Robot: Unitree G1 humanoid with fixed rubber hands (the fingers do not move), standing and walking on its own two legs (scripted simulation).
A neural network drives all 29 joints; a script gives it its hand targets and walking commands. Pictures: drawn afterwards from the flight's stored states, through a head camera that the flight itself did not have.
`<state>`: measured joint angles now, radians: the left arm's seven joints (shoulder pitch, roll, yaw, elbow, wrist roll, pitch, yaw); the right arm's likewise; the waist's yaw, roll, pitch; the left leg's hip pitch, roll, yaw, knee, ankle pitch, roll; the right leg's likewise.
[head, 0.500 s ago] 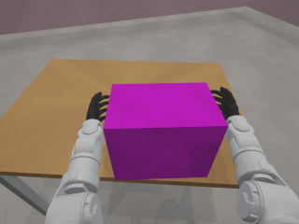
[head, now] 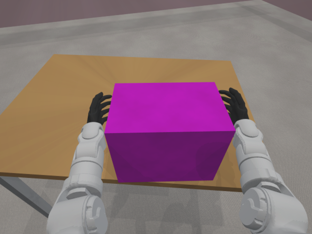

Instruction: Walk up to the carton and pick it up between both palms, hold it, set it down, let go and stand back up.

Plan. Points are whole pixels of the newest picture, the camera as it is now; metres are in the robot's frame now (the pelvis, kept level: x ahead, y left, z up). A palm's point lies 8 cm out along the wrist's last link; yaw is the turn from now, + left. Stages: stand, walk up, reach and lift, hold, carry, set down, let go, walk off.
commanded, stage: set down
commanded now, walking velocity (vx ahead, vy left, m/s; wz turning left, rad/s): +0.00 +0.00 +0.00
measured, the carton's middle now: (165, 133) +0.41 +0.02 +0.04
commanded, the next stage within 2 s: none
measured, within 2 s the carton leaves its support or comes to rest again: neither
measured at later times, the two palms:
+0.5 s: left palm (95, 124) +0.39 +0.20 +0.09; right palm (238, 120) +0.41 -0.17 +0.11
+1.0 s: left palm (95, 124) +0.39 +0.20 +0.09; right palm (238, 120) +0.41 -0.17 +0.11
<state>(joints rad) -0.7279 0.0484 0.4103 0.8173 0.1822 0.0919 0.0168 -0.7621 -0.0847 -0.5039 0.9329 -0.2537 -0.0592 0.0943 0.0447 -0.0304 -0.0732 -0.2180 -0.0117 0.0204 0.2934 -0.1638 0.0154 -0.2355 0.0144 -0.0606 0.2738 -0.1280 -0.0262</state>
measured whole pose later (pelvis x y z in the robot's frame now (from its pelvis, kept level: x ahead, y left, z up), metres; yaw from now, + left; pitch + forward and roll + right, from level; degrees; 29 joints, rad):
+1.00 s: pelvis +0.00 +0.01 +0.00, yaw +0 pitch +4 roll +0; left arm -0.70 -0.02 0.51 0.73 0.28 0.05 -0.04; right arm -0.72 -0.04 -0.58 0.81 -0.33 -0.08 0.15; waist 0.04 -0.02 -0.02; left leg -0.20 -0.02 0.02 0.32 -0.18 0.03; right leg -0.22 0.01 -0.06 0.29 -0.14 -0.02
